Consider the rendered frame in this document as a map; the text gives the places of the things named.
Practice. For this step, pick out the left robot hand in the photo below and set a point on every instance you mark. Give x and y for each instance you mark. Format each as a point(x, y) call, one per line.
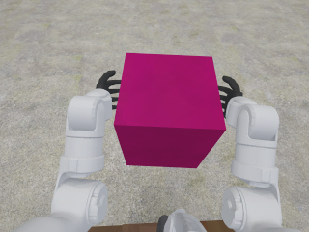
point(104, 84)

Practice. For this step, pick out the robot left upper arm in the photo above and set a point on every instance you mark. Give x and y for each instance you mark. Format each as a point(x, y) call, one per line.
point(78, 205)

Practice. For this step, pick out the right robot hand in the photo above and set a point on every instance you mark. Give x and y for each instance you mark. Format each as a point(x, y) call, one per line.
point(230, 93)

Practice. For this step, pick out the robot left forearm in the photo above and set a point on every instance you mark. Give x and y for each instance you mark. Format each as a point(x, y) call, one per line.
point(85, 129)

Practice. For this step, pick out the right robot shin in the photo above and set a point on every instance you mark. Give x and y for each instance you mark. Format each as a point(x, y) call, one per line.
point(177, 211)

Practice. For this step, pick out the carton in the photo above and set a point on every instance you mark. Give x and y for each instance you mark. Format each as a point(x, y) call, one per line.
point(169, 111)

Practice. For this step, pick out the robot right upper arm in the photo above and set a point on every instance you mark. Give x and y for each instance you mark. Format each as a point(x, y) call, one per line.
point(246, 209)

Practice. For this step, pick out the robot right foot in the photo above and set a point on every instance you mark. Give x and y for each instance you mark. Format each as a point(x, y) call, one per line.
point(161, 223)

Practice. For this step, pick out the robot right forearm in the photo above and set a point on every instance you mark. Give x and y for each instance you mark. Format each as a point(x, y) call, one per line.
point(256, 139)

